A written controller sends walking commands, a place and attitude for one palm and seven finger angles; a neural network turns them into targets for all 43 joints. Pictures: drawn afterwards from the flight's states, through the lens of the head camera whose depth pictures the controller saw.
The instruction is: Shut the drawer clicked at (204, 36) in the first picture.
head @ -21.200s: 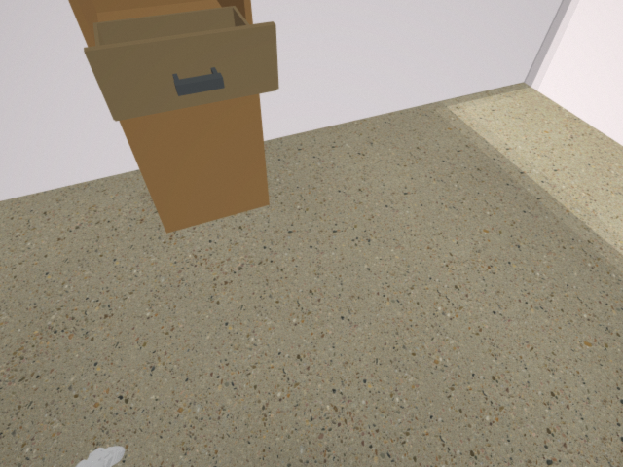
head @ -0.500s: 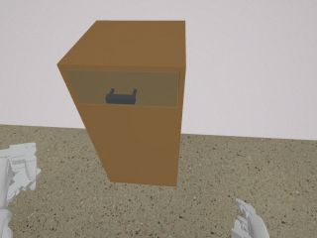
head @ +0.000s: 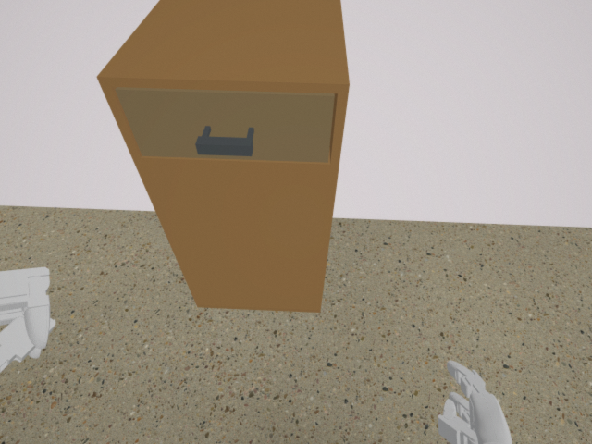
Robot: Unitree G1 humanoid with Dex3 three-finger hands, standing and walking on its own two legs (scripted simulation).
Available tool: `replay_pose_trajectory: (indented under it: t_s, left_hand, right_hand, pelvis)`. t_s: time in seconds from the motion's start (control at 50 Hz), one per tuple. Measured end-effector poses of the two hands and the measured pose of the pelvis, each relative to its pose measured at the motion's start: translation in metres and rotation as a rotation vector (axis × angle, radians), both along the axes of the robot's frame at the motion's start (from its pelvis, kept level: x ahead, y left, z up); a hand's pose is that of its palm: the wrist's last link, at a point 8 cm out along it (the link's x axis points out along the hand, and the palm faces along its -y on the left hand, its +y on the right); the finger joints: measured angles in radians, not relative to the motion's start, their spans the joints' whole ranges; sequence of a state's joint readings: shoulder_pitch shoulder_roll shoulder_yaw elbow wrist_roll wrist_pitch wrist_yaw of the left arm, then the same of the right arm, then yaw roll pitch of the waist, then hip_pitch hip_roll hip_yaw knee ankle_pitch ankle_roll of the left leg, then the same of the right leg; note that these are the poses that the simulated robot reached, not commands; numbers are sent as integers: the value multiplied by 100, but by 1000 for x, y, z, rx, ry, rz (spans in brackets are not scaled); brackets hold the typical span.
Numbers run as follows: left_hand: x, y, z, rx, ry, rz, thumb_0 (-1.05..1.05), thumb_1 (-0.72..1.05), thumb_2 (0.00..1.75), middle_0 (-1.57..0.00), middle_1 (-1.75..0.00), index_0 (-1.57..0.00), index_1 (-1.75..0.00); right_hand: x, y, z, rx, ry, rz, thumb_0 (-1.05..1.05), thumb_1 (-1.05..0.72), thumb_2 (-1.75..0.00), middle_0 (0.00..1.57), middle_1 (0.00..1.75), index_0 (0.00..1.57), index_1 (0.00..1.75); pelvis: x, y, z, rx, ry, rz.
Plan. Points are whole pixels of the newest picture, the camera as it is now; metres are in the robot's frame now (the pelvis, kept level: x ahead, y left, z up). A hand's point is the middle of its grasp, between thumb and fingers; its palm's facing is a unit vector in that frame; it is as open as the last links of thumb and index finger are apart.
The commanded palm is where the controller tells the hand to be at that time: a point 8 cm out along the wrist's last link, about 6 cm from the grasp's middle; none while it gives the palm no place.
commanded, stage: step back with the hand held close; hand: left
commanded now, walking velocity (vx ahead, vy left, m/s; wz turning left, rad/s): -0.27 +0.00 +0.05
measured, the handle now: (227, 139) +0.64 +0.19 +0.04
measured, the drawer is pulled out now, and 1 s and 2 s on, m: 0.00 0.00 0.00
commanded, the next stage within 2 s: stop stepping back and stand still in 0.64 s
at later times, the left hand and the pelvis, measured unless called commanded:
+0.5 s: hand (26, 362) +0.15 +0.25 +0.17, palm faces +0.32 -0.81 -0.50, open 3.3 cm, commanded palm +0.08 +0.28 +0.18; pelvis -0.05 +0.00 +0.01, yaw -1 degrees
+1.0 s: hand out of the picture +0.00 +0.22 +0.14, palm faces +0.45 -0.81 -0.38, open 3.3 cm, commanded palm -0.06 +0.25 +0.18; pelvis -0.19 -0.03 +0.01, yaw +1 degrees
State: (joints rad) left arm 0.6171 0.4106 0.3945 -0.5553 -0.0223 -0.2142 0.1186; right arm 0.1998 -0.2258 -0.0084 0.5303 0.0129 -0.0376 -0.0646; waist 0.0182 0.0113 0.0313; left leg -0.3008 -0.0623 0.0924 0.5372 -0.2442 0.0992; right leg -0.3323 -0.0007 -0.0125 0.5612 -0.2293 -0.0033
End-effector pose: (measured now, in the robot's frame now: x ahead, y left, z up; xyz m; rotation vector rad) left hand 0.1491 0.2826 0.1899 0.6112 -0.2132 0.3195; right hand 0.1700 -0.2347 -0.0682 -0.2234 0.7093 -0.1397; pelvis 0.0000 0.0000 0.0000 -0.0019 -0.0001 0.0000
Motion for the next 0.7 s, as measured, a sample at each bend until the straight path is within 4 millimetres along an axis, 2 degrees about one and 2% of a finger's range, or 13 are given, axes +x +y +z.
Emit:
replay_pose_trajectory:
  t_s: [0.1, 0.22, 0.32, 0.38, 0.44, 0.5, 0.58, 0.64, 0.7]
  left_hand:
    - [-15, 0, -9, -31, -7, 19, 2, 89, 90, -140, -160, -141, -159]
    - [-23, -3, -15, -74, -39, -34, 2, 89, 90, -140, -160, -141, -159]
    - [-27, 7, -6, 6, -63, -53, 2, 89, 90, -141, -160, -141, -159]
    - [-31, 15, 6, 35, -81, -27, 2, 89, 90, -141, -160, -141, -159]
    - [-33, 16, 7, 17, -70, -21, 2, 89, 90, -141, -160, -141, -159]
    - [-32, 4, -4, -24, -22, -63, 2, 90, 90, -140, -160, -141, -159]
    - [-36, -25, -16, -38, 46, -175, 2, 90, 90, -140, -160, -140, -159]
    - [-54, -48, -11, 17, 66, -261, 2, 90, 90, -140, -160, -140, -159]
    - [-86, -65, 6, 91, 67, -310, 2, 89, 90, -140, -160, -140, -159]
  right_hand:
    - [-12, 8, -4, 19, -5, 22, 1, -90, -90, 20, 30, 20, 30]
    - [-38, 6, -3, -34, 47, 26, 1, -90, -90, 20, 30, 20, 30]
    - [-55, 2, -1, -69, 65, 5, 1, -90, -90, 20, 30, 20, 30]
    - [-59, 4, 2, -66, 75, 1, 2, -90, -90, 20, 30, 20, 30]
    - [-58, 7, 4, -57, 76, 10, 2, -90, -90, 20, 30, 20, 30]
    - [-58, 9, 5, -48, 71, 42, 1, -90, -90, 20, 30, 20, 30]
    - [-66, 6, 1, -24, 40, 80, 1, -90, -90, 20, 30, 20, 30]
    - [-82, -1, -2, 2, -3, 84, 1, -90, -90, 20, 30, 20, 30]
    - [-106, -12, -6, 26, -24, 76, 1, -90, -90, 20, 30, 20, 30]
  pelvis:
    - [-15, 0, -3, -13, -1, 7]
    - [-29, 4, -4, -32, 11, 19]
    - [-35, 7, -3, -48, 17, 44]
    - [-34, 8, 2, -62, 53, 45]
    - [-38, 5, 6, -58, 100, 12]
    - [-53, 0, 9, -49, 131, -21]
    - [-86, -9, 6, -36, 129, -50]
    - [-113, -20, 0, -15, 111, -65]
    - [-140, -30, -4, -39, 72, -50]
